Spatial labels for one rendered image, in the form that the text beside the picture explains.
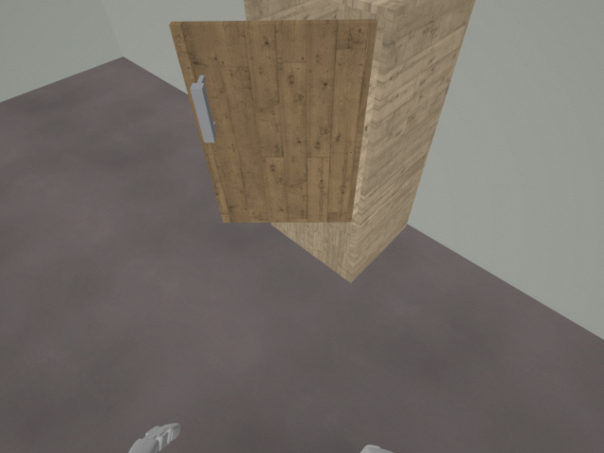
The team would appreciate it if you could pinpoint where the cupboard door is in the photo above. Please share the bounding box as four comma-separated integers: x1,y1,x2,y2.
169,19,378,223

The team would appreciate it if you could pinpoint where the handle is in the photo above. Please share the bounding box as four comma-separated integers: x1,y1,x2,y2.
190,75,216,143

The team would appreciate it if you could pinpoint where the left robot hand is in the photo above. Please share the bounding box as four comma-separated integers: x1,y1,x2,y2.
128,423,181,453

